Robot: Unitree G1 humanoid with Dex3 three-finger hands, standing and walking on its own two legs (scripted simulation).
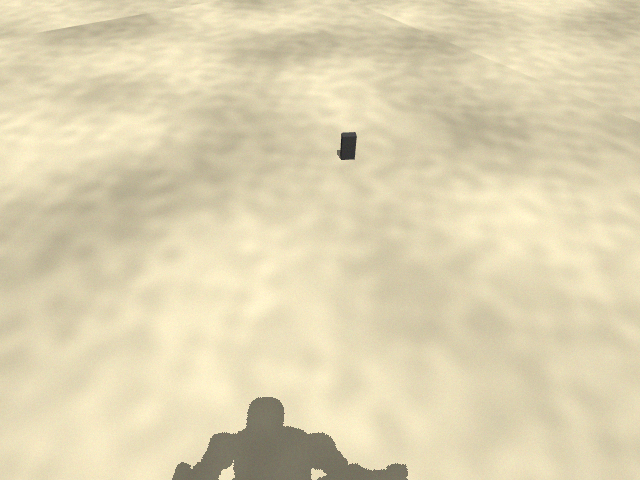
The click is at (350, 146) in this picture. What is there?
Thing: carton on end
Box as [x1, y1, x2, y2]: [340, 132, 356, 159]
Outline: 355,132 341,133 341,159 354,158 356,138
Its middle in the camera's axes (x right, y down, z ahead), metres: +0.14 -0.47 +2.10
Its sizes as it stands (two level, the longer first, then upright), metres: 0.074 0.041 0.144
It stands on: the floor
